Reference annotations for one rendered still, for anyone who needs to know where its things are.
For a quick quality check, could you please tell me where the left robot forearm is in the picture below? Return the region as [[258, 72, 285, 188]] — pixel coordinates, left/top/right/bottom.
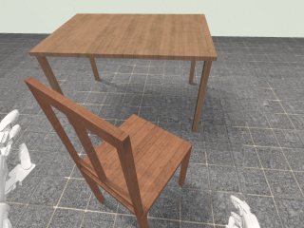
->
[[0, 202, 13, 228]]

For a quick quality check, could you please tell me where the table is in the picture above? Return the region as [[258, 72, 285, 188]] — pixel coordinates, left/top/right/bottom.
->
[[28, 13, 218, 133]]

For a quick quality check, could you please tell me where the chair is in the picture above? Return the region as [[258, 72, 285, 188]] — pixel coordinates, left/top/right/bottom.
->
[[24, 77, 193, 228]]

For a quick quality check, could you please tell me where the left robot hand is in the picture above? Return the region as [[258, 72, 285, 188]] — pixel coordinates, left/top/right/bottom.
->
[[0, 109, 36, 203]]

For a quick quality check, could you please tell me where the right robot hand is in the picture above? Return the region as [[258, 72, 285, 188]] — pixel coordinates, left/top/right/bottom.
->
[[225, 195, 260, 228]]

